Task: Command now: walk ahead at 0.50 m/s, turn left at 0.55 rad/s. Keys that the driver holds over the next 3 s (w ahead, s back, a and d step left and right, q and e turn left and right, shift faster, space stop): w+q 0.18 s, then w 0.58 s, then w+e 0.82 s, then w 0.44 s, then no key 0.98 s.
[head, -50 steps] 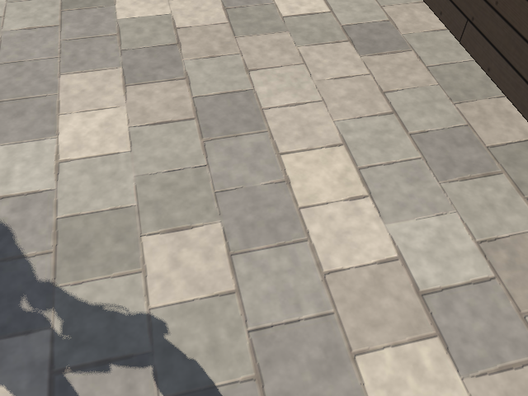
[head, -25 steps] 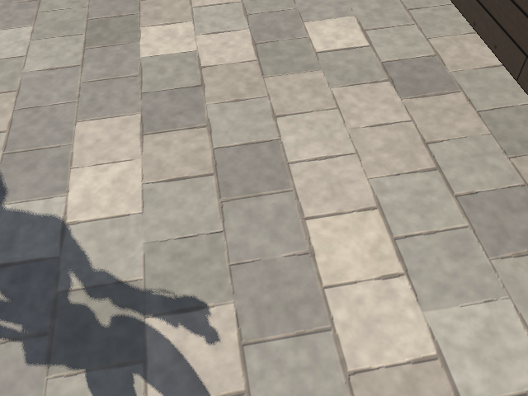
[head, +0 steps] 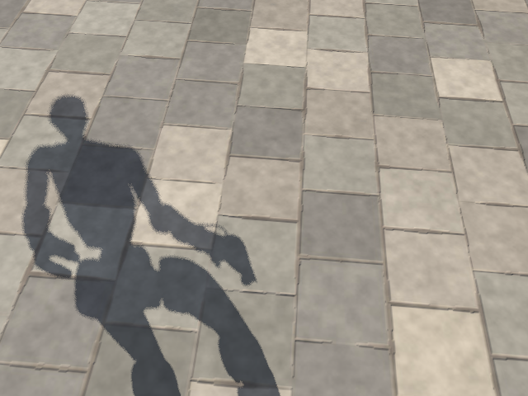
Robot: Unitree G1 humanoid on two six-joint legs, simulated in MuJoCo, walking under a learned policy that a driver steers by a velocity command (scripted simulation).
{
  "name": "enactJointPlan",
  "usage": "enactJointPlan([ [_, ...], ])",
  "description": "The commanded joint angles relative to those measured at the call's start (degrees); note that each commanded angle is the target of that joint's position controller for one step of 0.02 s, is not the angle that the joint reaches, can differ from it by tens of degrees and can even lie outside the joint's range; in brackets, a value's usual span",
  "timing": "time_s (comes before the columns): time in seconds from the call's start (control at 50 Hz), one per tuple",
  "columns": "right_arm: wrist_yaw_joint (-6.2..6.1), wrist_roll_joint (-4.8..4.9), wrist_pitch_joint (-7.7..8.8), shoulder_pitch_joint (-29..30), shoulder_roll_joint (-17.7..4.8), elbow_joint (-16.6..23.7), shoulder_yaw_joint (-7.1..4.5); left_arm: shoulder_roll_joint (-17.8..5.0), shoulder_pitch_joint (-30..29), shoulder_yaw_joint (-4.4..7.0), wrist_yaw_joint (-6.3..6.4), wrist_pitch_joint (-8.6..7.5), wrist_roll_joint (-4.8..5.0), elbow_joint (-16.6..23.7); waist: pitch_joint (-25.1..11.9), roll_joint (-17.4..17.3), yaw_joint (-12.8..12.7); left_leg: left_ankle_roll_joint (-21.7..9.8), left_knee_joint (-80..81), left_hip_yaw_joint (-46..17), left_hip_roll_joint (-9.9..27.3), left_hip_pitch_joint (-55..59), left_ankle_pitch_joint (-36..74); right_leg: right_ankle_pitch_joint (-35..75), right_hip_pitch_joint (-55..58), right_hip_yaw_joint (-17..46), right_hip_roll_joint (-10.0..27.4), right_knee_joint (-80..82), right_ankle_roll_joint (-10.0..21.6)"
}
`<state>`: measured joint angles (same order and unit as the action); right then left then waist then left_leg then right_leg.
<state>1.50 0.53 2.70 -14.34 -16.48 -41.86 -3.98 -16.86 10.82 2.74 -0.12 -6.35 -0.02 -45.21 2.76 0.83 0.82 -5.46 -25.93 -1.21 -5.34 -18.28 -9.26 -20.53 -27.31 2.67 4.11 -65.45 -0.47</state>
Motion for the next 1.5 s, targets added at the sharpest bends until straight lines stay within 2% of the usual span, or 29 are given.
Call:
enactJointPlan([
  [0.02,-0.93,-0.12,0.96,0.9,-7.7,4.8,-1.95,-5.5,1.3,1.75,0.27,0.2,-0.81,4.0,-5.4,-3.5,-2.0,-12.0,13.0,-17.1,14.4,7.4,15.3,4.1,-7.2,0.8,2.0,5.7,-2.0],
  [0.12,-2.37,0.58,0.46,-2.7,-9.6,3.8,-2.67,-2.7,-9.0,0.54,0.07,0.39,-0.6,7.0,-3.0,-5.1,1.6,-8.1,12.7,-12.1,10.0,2.2,9.4,22.0,-3.1,-0.2,-1.7,27.4,-4.0],
  [0.18,-2.54,0.92,0.02,-5.6,-9.8,2.6,-2.8,-3.8,-13.0,0.77,-0.58,-0.14,0.36,8.5,-2.7,-5.9,3.2,-6.9,11.0,-15.4,11.2,3.7,4.4,25.7,-0.3,0.7,-3.5,33.7,-3.6],
  [0.26,-2.78,0.48,-0.24,-6.6,-8.3,1.5,-2.45,-6.2,-10.5,1.64,-1.48,-1.13,0.28,8.0,-2.8,-7.8,1.7,-5.4,5.0,-19.9,14.9,11.0,4.6,20.4,1.8,1.4,-2.6,37.1,-0.4],
  [0.3,-2.51,0.1,-0.41,-6.2,-6.3,1.7,-1.7,-7.9,-2.6,2.8,-1.12,-1.59,-0.45,5.9,-6.5,-7.4,-2.3,-3.1,-3.9,-18.0,11.4,10.8,12.5,18.3,13.4,-0.1,-2.7,39.8,2.8],
  [0.32,-2.36,-0.62,-0.35,-6.8,-3.8,2.5,-0.57,-10.6,5.3,3.48,-0.83,-1.75,-1.17,5.0,-14.0,-2.1,-5.5,-1.1,-18.8,-14.1,7.9,5.2,6.3,17.1,26.7,8.3,5.4,38.7,6.3],
  [0.34,-2.28,1.05,0.37,-15.5,-0.3,3.0,0.44,-16.0,11.6,5.1,-1.12,-0.94,-1.28,2.2,-20.3,17.1,-2.7,3.4,-38.5,-7.0,-0.8,-15.3,-16.9,4.2,44.8,34.7,16.8,44.1,16.5],
  [0.36,-2.42,1.49,0.74,-14.4,-5.1,2.0,-0.11,-10.9,12.2,3.98,-1.66,-0.82,0.67,2.0,-17.6,13.7,-4.5,3.8,-46.1,-9.9,1.6,-24.0,-23.6,-10.2,45.0,43.8,18.3,48.9,16.8],
  [0.38,-2.35,1.56,0.84,-7.4,-8.3,2.9,-0.97,-7.6,9.3,3.0,-1.53,-0.62,0.82,2.6,-9.9,7.5,-5.8,3.5,-48.1,-10.1,3.8,-26.7,-18.6,-10.4,38.6,35.9,16.2,49.7,14.4],
  [0.42,-2.3,-0.01,1.19,-0.3,-7.3,4.8,-0.86,-5.6,4.3,2.05,-1.39,0.06,-0.32,3.0,-3.3,2.3,-4.1,3.6,-43.4,-6.5,7.8,-24.8,-11.7,2.3,27.1,23.9,11.6,51.2,12.9],
  [0.48,-1.67,0.1,1.15,-1.5,-4.5,4.5,-0.6,-4.2,3.9,1.35,-1.14,-0.14,-0.32,2.2,-3.6,5.4,-1.6,4.1,-36.3,-4.3,10.4,-19.2,-8.6,13.6,21.9,15.9,8.2,53.8,12.6],
  [0.58,-1.29,-0.29,1.35,6.1,-1.6,6.7,0.72,-7.8,6.2,2.24,-0.47,0.32,0.59,0.2,-2.1,3.5,-3.3,5.8,-20.0,-1.6,11.1,-19.6,2.1,21.5,20.9,8.3,7.6,57.1,13.2],
  [0.74,0.49,0.67,2.29,16.7,-2.5,9.8,0.71,-9.4,12.2,2.38,-0.12,2.21,1.51,-3.8,0.7,3.9,-5.7,4.0,-4.6,0.3,8.1,-14.7,8.1,24.8,26.6,5.0,9.7,53.9,10.5],
  [0.78,0.61,0.42,2.57,13.8,-4.2,9.3,-0.03,-10.3,11.7,2.66,0.15,2.83,1.62,-4.2,-0.9,4.3,-3.0,2.4,-2.1,1.2,6.7,-8.3,5.1,33.7,27.7,4.9,10.0,49.2,9.3],
  [0.82,-0.29,-0.4,2.64,-1.5,-8.9,5.2,-2.43,-8.6,10.3,1.78,0.3,2.98,1.18,-3.4,-10.9,2.3,4.9,-1.1,-1.5,-0.3,8.4,16.0,7.0,38.9,19.5,1.6,5.0,31.0,6.3],
  [0.84,-0.96,-1.72,2.27,-9.9,-14.4,4.4,-3.73,-3.2,13.4,0.03,0.15,2.2,0.07,-1.4,-20.8,-8.4,6.1,-7.4,-2.6,-19.5,23.5,38.7,5.1,17.6,-0.5,-2.3,-1.9,9.3,2.5],
  [0.86,-0.83,-0.96,1.73,-11.7,-12.6,3.4,-3.26,-2.0,15.9,-0.58,0.03,1.27,0.94,-1.9,-26.4,-17.3,5.6,-11.8,5.2,-37.6,30.2,42.8,-4.6,-12.7,-11.1,2.2,-6.0,-2.9,1.5],
  [0.88,-0.82,-0.6,1.65,-9.2,-8.9,3.3,-2.04,-7.9,12.0,1.19,-0.14,0.94,2.43,-1.5,-17.8,-11.0,6.1,-9.4,7.4,-32.6,28.0,35.8,-10.4,-10.6,-16.0,5.1,-2.8,-7.8,1.8],
  [0.94,-0.49,-0.91,2.59,0.8,-3.9,3.1,-0.45,-6.9,6.6,1.89,0.17,2.01,1.65,-0.4,-4.7,-7.3,0.9,-5.7,13.8,-14.7,21.5,15.6,-3.3,1.6,-12.2,3.1,3.0,-1.7,1.5],
  [1.04,-0.79,-1.66,4.36,2.8,-4.6,0.2,-1.25,-3.1,6.2,1.8,0.39,4.57,1.56,0.0,-1.3,-4.9,-1.8,-5.9,18.9,-2.1,20.1,9.2,9.4,11.3,-11.1,4.4,3.8,3.5,-0.2],
  [1.2,-2.26,-0.63,2.84,-2.5,-8.2,-3.8,-2.29,-1.0,-7.8,0.58,-2.26,3.9,1.1,5.5,2.8,-2.2,3.0,-3.8,19.0,9.4,20.4,17.0,14.4,24.5,-12.3,-1.6,2.3,25.7,1.4],
  [1.28,-2.49,0.4,0.92,-3.8,-9.9,-5.1,-2.93,-2.2,-10.5,1.0,-3.51,4.06,1.2,8.7,2.2,-3.6,2.4,-2.2,12.2,12.0,22.2,24.9,29.7,15.6,-11.3,-5.6,-0.3,29.4,4.4],
  [1.34,-3.2,0.86,-0.5,-1.8,-11.9,-4.5,-3.31,-7.0,2.1,3.8,-3.28,4.48,1.45,6.9,-6.4,-5.6,-5.7,0.6,-8.5,14.7,20.3,22.9,51.8,10.6,8.1,-9.9,-7.1,31.4,8.6],
  [1.36,-3.48,0.54,-0.31,-1.7,-11.0,-3.9,-2.79,-11.0,11.9,5.9,-2.29,4.86,1.47,4.4,-11.5,-2.8,-10.4,3.0,-23.4,15.1,18.0,12.2,41.7,13.2,25.1,-5.0,-6.3,34.4,11.2],
  [1.38,-2.6,-1.87,1.07,-6.8,-2.9,-0.8,-0.22,-18.1,13.6,7.36,-1.35,4.96,1.98,3.9,-16.1,12.6,-5.4,7.2,-45.4,13.2,8.2,-15.1,-8.2,8.4,46.9,24.4,9.1,36.3,21.2],
  [1.4,-1.79,-0.5,3.63,-3.5,-4.1,0.0,0.29,-15.6,14.2,6.17,-1.53,4.08,1.46,6.1,-25.0,8.9,-7.0,7.1,-54.7,-1.3,2.5,-24.1,-25.5,1.6,52.9,46.1,15.7,46.6,26.5],
  [1.42,-1.12,1.88,5.1,3.2,-7.7,1.8,-0.73,-11.6,12.8,4.95,-1.73,3.35,0.84,5.7,-18.2,4.9,-8.8,5.6,-54.6,-4.4,6.0,-29.3,-20.8,4.8,49.2,38.1,14.0,48.5,22.6],
  [1.44,-1.18,1.89,5.85,4.8,-7.1,2.4,-0.38,-9.9,9.9,4.49,-1.68,2.87,1.01,5.8,-12.5,2.2,-6.7,4.5,-49.8,-4.0,8.5,-28.6,-15.8,9.1,41.1,30.5,11.5,48.3,20.5],
  [1.5,-1.68,-0.8,4.65,3.0,-7.8,1.2,-1.3,-6.0,1.9,3.15,-1.12,2.7,0.23,8.2,-6.2,1.1,-0.5,5.9,-39.3,-3.9,12.0,-17.9,-9.7,22.4,22.7,19.6,6.4,51.1,18.0],
])
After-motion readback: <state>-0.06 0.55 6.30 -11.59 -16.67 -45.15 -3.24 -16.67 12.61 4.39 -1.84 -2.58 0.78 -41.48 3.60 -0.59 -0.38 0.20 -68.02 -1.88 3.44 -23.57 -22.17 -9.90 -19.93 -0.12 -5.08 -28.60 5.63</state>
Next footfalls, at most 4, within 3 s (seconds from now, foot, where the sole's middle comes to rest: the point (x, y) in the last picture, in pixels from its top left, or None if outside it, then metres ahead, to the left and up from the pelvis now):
0.30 right None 0.37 -0.13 -0.77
0.82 left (201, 341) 0.59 0.17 -0.77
1.36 right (283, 241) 0.90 -0.05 -0.77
1.84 left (236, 160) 1.22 0.09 -0.77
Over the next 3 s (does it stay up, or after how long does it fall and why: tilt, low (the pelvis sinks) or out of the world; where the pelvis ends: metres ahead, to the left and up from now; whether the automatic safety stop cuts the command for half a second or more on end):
stays up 1.34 -0.05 0.00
